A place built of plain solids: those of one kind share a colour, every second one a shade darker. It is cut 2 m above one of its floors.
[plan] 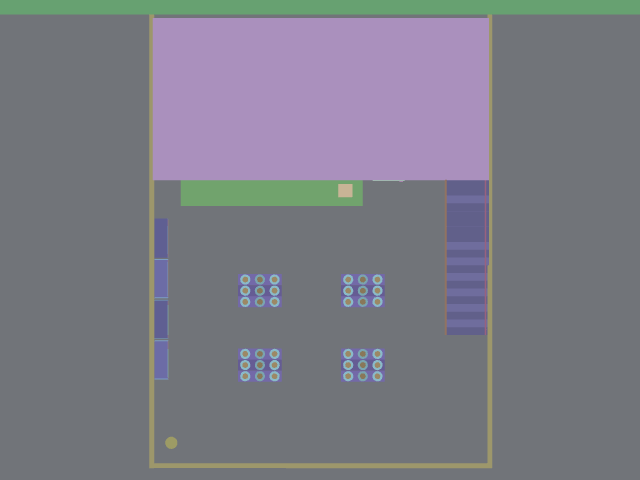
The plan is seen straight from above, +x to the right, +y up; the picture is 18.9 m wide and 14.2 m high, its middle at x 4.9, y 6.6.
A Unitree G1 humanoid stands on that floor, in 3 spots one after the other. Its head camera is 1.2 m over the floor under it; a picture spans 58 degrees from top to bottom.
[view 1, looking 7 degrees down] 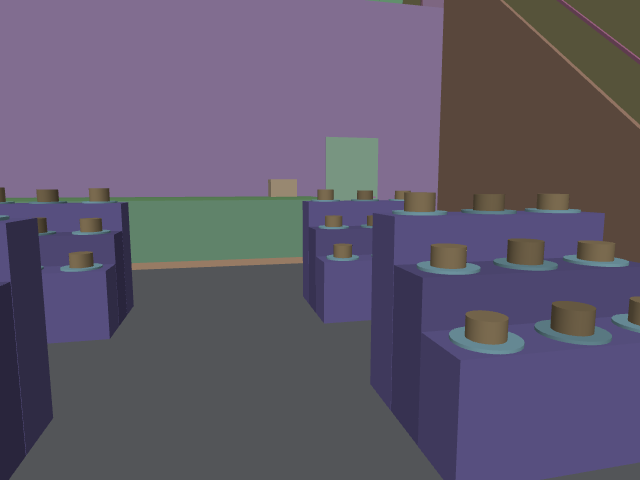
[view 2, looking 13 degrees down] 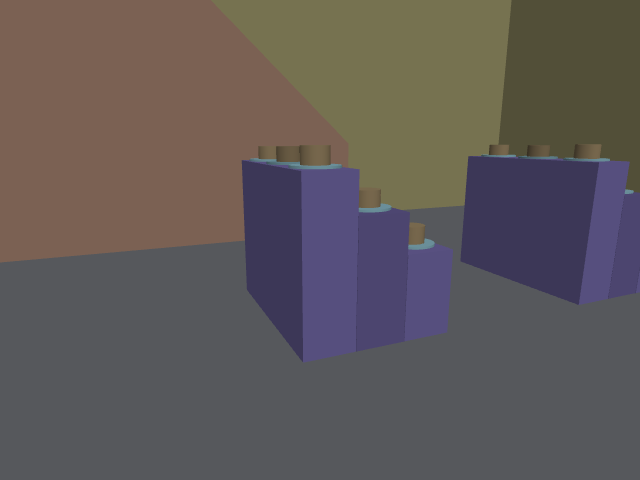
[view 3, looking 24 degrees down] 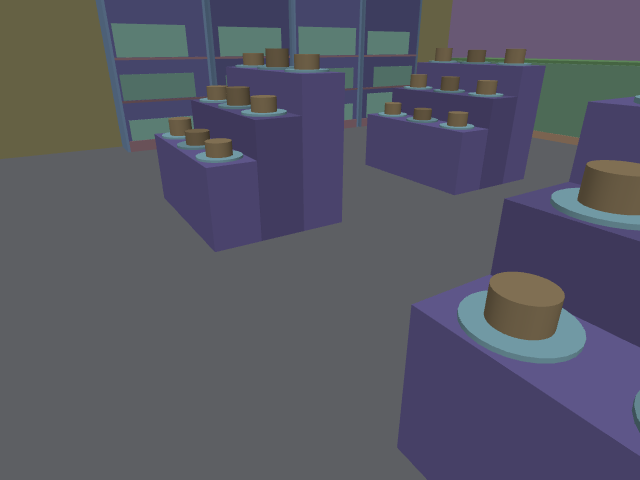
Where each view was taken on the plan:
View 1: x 4.65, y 1.00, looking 77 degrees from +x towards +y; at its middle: step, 4.07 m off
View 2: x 3.48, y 6.36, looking -23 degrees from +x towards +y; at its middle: step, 2.28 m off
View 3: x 6.25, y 1.65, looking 148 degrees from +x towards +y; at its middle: ground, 2.95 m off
